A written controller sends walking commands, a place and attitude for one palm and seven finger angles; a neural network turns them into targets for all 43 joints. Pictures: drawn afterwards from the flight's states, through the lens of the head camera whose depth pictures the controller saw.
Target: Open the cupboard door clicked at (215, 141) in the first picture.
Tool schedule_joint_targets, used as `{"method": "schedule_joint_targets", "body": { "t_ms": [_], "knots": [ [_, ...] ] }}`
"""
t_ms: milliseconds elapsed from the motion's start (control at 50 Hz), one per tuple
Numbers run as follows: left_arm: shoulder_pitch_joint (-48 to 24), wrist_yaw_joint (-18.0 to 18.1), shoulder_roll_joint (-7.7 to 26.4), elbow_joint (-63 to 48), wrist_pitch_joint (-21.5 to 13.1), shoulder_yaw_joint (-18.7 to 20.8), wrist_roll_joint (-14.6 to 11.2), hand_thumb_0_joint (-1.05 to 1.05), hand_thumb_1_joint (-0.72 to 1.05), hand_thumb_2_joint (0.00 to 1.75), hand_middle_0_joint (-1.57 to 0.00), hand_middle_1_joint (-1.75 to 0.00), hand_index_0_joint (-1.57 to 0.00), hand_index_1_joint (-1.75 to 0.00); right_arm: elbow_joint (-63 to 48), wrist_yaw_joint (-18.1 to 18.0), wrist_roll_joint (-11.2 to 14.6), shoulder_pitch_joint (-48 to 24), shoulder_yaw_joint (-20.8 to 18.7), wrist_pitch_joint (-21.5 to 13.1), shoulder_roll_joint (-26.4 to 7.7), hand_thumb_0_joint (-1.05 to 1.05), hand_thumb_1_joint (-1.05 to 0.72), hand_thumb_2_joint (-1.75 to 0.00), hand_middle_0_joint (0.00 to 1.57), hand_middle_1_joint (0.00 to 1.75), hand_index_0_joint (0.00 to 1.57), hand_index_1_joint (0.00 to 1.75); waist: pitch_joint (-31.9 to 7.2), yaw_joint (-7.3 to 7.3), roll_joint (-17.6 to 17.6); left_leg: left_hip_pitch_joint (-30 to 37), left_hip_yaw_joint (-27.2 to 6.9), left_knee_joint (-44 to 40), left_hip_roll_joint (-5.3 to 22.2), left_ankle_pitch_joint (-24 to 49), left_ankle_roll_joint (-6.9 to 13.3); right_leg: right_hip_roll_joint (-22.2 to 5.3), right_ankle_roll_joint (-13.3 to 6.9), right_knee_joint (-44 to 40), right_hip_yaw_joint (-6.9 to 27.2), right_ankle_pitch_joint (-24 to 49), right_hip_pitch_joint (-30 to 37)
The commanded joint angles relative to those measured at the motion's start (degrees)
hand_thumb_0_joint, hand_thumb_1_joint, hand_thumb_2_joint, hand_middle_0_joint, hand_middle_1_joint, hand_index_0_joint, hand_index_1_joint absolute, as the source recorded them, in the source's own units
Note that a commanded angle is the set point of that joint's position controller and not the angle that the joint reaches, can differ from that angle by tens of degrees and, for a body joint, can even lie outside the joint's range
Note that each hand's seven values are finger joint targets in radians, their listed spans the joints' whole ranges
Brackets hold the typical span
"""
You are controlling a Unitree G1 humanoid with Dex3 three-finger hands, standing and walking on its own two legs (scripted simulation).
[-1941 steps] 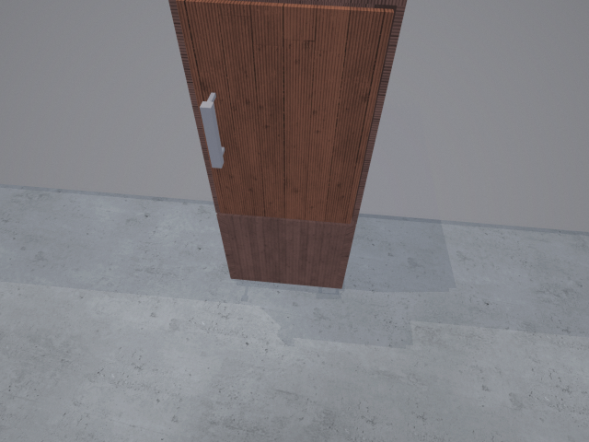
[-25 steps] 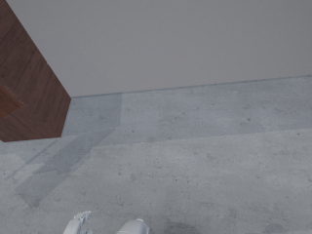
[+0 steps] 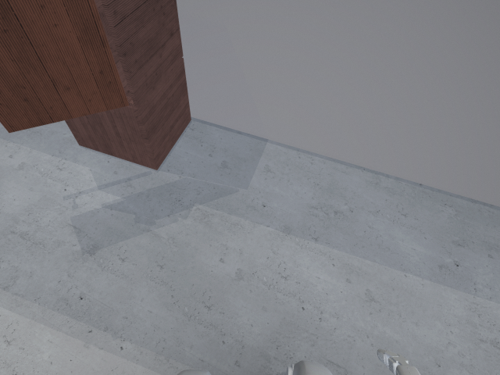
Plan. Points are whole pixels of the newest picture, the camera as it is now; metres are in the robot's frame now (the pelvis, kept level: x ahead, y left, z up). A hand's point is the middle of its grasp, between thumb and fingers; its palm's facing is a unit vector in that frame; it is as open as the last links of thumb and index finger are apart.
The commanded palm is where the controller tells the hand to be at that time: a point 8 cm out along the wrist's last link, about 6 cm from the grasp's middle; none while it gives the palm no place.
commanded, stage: turn to face it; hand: left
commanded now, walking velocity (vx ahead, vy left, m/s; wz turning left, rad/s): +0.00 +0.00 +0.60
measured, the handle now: out of the picture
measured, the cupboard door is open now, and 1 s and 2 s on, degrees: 44 44 44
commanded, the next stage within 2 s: take the last steps up to it in 0.68 s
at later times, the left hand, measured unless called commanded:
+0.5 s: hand out of the picture +0.06 +0.14 -0.13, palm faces +0.26 -0.93 -0.27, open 7.4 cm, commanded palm none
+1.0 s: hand out of the picture -0.04 +0.17 -0.16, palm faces +0.51 -0.84 -0.21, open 7.4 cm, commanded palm none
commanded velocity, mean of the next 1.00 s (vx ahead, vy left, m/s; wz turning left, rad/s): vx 0.07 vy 0.04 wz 0.40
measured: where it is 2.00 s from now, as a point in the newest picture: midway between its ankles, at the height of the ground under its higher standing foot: (187, 350)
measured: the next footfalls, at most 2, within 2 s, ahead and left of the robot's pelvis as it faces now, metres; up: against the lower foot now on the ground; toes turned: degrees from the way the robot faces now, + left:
right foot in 0.32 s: +0.07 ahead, -0.15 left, +0.00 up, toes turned +7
left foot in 0.76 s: -0.01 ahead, +0.07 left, +0.00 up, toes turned +28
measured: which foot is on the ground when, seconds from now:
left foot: down 0.00-0.32, up 0.34-0.74, down 0.76-1.00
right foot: up 0.00-0.30, down 0.32-0.76, up 0.78-1.00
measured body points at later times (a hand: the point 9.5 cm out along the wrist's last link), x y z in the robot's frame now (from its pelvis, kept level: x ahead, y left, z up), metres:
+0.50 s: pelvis +0.01 -0.07 +0.01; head +0.06 -0.08 +0.46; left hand +0.04 +0.19 -0.11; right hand +0.13 -0.31 -0.15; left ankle -0.06 +0.07 -0.63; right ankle +0.03 -0.16 -0.73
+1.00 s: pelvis +0.01 -0.03 +0.01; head +0.03 +0.00 +0.46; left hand -0.07 +0.22 -0.14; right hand +0.20 -0.19 -0.13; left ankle -0.05 +0.05 -0.73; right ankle +0.06 -0.17 -0.66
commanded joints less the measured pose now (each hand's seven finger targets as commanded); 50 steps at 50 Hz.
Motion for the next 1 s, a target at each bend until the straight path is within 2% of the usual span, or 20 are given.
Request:
{"method": "schedule_joint_targets", "body": {
  "t_ms": [0, 160, 240, 260, 280, 300, 320, 360, 420, 520, 600, 680, 700, 720, 740, 760, 800, 820, 900, 980],
  "knots": [
    [-0.53, -0.28, 3.84, -5.71, -2.31, 0.63, 0.01, 0.0, 0.9, 0.9, -0.2, -0.3, -0.2, -0.3, -2.54, -1.07, -0.14, 4.22, -2.64, -0.86, -11.88, 0.0, -0.9, -0.9, 0.2, 0.3, 0.2, 0.3, -10.12, -1.83, 9.36, 12.3, -13.42, -11.69, 14.79, 36.4, 6.81, 0.5, 1.08, 2.09, 3.84, 5.66, -6.44],
    [-5.17, -0.2, 2.95, -8.35, -2.53, 0.05, -0.34, 0.0, 0.9, 0.9, -0.2, -0.3, -0.2, -0.3, -1.93, -0.57, -0.51, 5.32, -3.26, -0.35, -12.02, 0.0, -0.9, -0.9, 0.2, 0.3, 0.2, 0.3, -8.28, -2.52, 11.81, 7.13, -18.71, -11.28, 13.27, 27.62, 7.1, 4.02, 0.99, -15.45, 2.67, 3.72, 0.71],
    [-0.17, -0.01, 2.97, -7.54, -3.36, 0.32, -0.81, 0.0, 0.9, 0.9, -0.2, -0.3, -0.2, -0.3, -2.74, -0.55, -0.19, 2.41, -3.8, 0.2, -12.03, 0.0, -0.9, -0.9, 0.2, 0.3, 0.2, 0.3, -9.69, -0.12, 13.29, 0.05, -21.25, -6.74, 10.96, 24.83, 5.01, 6.66, -0.14, -30.9, 1.51, 10.98, 14.27],
    [2.98, 0.22, 4.56, -6.81, -3.97, 0.79, -0.65, 0.0, 0.9, 0.9, -0.2, -0.3, -0.2, -0.3, -3.25, -0.43, 0.27, 1.42, -3.72, 0.16, -10.78, 0.0, -0.9, -0.9, 0.2, 0.3, 0.2, 0.3, -10.17, 1.77, 9.42, -5.47, -20.24, -3.13, 8.47, 18.12, 2.77, 4.75, -0.39, -39.27, 3.08, 16.82, 22.31],
    [5.37, 0.75, 9.12, -6.42, -4.63, 1.8, 0.18, 0.0, 0.9, 0.9, -0.2, -0.3, -0.2, -0.3, -3.73, -0.07, 0.85, 2.64, -3.33, 0.05, -6.87, 0.0, -0.9, -0.9, 0.2, 0.3, 0.2, 0.3, -12.52, 2.69, -5.0, -15.31, -13.43, 7.43, 1.85, 0.04, -1.53, -8.06, -3.78, -47.29, 14.86, 17.02, 31.92],
    [5.46, 0.94, 12.65, -6.69, -4.51, 2.05, 0.59, 0.0, 0.9, 0.9, -0.2, -0.3, -0.2, -0.3, -4.8, 0.01, 0.64, 1.7, -3.24, 0.0, -5.99, 0.0, -0.9, -0.9, 0.2, 0.3, 0.2, 0.3, -11.15, 3.0, -15.32, -18.9, -5.01, 22.98, -3.65, -19.26, -4.87, -21.97, -10.9, -49.29, 27.32, 25.09, 27.43],
    [3.64, 1.1, 11.01, -7.04, -4.41, 1.23, 0.14, 0.0, 0.9, 0.9, -0.2, -0.3, -0.2, -0.3, -4.1, 0.31, 0.08, 2.1, -3.62, 0.61, -8.3, 0.0, -0.9, -0.9, 0.2, 0.3, 0.2, 0.3, -8.85, 1.62, -9.49, -17.18, -7.93, 33.24, -0.08, -17.65, -4.15, -21.55, -13.44, -48.19, 22.92, 24.3, 19.99],
    [-3.51, 1.34, 5.71, -8.57, -4.36, 0.36, -0.15, 0.0, 0.9, 0.9, -0.2, -0.3, -0.2, -0.3, -0.93, 0.87, -0.18, 4.98, -4.2, 1.89, -7.56, 0.0, -0.9, -0.9, 0.2, 0.3, 0.2, 0.3, -5.9, -2.42, -10.24, -16.39, -7.15, 39.91, 2.21, -9.16, -5.09, -14.31, -11.07, -48.42, 14.88, 22.13, 15.59],
    [-3.23, 1.08, 4.08, -8.54, -4.9, -0.16, -0.2, 0.0, 0.9, 0.9, -0.2, -0.3, -0.2, -0.3, -0.13, 1.61, -0.09, 4.6, -3.08, 2.22, -5.51, 0.0, -0.9, -0.9, 0.2, 0.3, 0.2, 0.3, -5.94, -2.88, -7.15, -15.46, -4.01, 37.45, 2.85, -4.13, -6.31, -10.1, -9.68, -45.93, 4.02, 30.73, 16.99],
    [3.87, 1.16, 5.53, -5.64, -5.15, 0.59, 0.25, 0.0, 0.9, 0.9, -0.2, -0.3, -0.2, -0.3, -0.59, 1.5, 0.14, 0.15, -2.12, 1.97, -3.71, 0.0, -0.9, -0.9, 0.2, 0.3, 0.2, 0.3, -7.43, 0.54, -5.88, -13.39, -0.58, 22.89, 2.68, -7.97, -6.87, -12.04, -10.85, -43.43, 1.8, 40.96, 24.68],
    [5.98, 1.0, 7.2, -3.68, -5.07, 1.35, 0.79, 0.0, 0.9, 0.9, -0.2, -0.3, -0.2, -0.3, -0.66, 1.28, 0.51, -1.28, -1.34, 1.2, -2.68, 0.0, -0.9, -0.9, 0.2, 0.3, 0.2, 0.3, -7.72, 1.62, -8.67, -8.19, 1.75, 12.18, 1.95, -10.34, -5.7, -13.74, -11.88, -40.94, 1.13, 45.49, 24.77],
    [4.57, 0.68, 7.23, -2.29, -4.82, 1.43, 0.17, 0.0, 0.9, 0.9, -0.2, -0.3, -0.2, -0.3, 0.96, 0.86, 0.43, 3.68, -1.21, 0.17, -3.54, 0.0, -0.9, -0.9, 0.2, 0.3, 0.2, 0.3, -9.32, -1.51, -7.71, 4.39, 2.87, -5.02, 1.03, 1.5, -4.22, -11.56, -8.0, -34.34, -2.15, 41.66, 19.98],
    [4.09, 0.5, 6.09, -2.53, -4.58, 1.13, -0.41, 0.0, 0.9, 0.9, -0.2, -0.3, -0.2, -0.3, 1.84, 0.77, 0.24, 6.22, -1.74, -0.35, -5.91, 0.0, -0.9, -0.9, 0.2, 0.3, 0.2, 0.3, -11.32, -3.13, -1.9, 12.76, 0.64, -10.83, 3.92, 9.95, -3.09, -9.83, -5.46, -28.81, -4.29, 35.66, 14.64],
    [4.21, 0.21, 2.43, -3.85, -4.16, 0.43, -0.79, 0.0, 0.9, 0.9, -0.2, -0.3, -0.2, -0.3, 1.91, 0.45, -0.34, 8.74, -3.06, -0.85, -11.7, 0.0, -0.9, -0.9, 0.2, 0.3, 0.2, 0.3, -13.21, -4.57, 13.8, 20.51, -16.85, -12.16, 17.41, 26.81, 2.54, -2.53, -1.55, -18.44, -7.55, 11.2, 1.82],
    [0.7, 0.46, 0.38, -5.41, -3.5, -0.93, -0.69, 0.0, 0.9, 0.9, -0.2, -0.3, -0.2, -0.3, 2.32, -0.35, -0.35, 10.68, -3.51, -0.14, -14.76, 0.0, -0.9, -0.9, 0.2, 0.3, 0.2, 0.3, -12.05, -5.82, 19.07, 17.67, -23.39, -12.54, 25.08, 43.96, 9.7, 0.09, -0.72, -11.25, -2.31, -9.72, -2.56],
    [-0.8, 0.66, 1.59, -5.39, -2.99, -0.76, -0.33, 0.0, 0.9, 0.9, -0.2, -0.3, -0.2, -0.3, 2.37, -0.72, -0.62, 10.12, -2.91, 0.05, -13.44, 0.0, -0.9, -0.9, 0.2, 0.3, 0.2, 0.3, -10.2, -5.27, 12.26, 14.21, -18.59, -11.42, 25.17, 41.65, 11.17, -0.67, -1.81, -7.24, 1.48, -8.03, -1.15],
    [-0.72, 0.11, 1.29, -3.21, -2.69, -0.21, -0.09, 0.0, 0.9, 0.9, -0.2, -0.3, -0.2, -0.3, 1.69, -1.76, -0.79, 6.26, -1.91, -0.67, -10.56, 0.0, -0.9, -0.9, 0.2, 0.3, 0.2, 0.3, -8.4, -3.44, 17.35, 13.36, -15.79, -12.81, 18.95, 35.12, 9.7, 0.1, -1.19, -4.05, 2.08, -3.0, -3.85],
    [-0.75, -0.25, 1.92, -2.61, -2.75, -0.13, 0.0, 0.0, 0.9, 0.9, -0.2, -0.3, -0.2, -0.3, 1.54, -1.83, -0.61, 6.12, -1.58, -0.84, -9.7, 0.0, -0.9, -0.9, 0.2, 0.3, 0.2, 0.3, -7.47, -3.25, 16.68, 12.98, -15.01, -13.53, 17.71, 31.94, 9.31, 0.72, -1.48, -1.99, 2.42, -1.0, -4.97],
    [-0.51, -1.45, 1.03, -1.49, -3.56, -0.15, 0.19, 0.0, 0.9, 0.9, -0.2, -0.3, -0.2, -0.3, 2.31, -1.46, -0.31, 8.53, -1.25, -2.17, -8.92, 0.0, -0.9, -0.9, 0.2, 0.3, 0.2, 0.3, -6.47, -2.39, 10.61, 14.21, -13.5, -15.94, 14.85, 21.19, 8.63, 1.65, -1.66, -3.06, 0.89, 3.63, -5.91],
    [-3.08, -1.98, 0.21, -2.64, -4.1, -0.49, 0.23, 0.0, 0.9, 0.9, -0.2, -0.3, -0.2, -0.3, 3.06, -0.98, -0.46, 9.47, -1.53, -2.36, -8.72, 0.0, -0.9, -0.9, 0.2, 0.3, 0.2, 0.3, -3.98, -2.59, 11.84, 10.85, -14.02, -18.35, 13.63, 8.04, 8.98, 2.03, -1.73, -13.86, -0.97, 3.6, -2.69]
  ]
}}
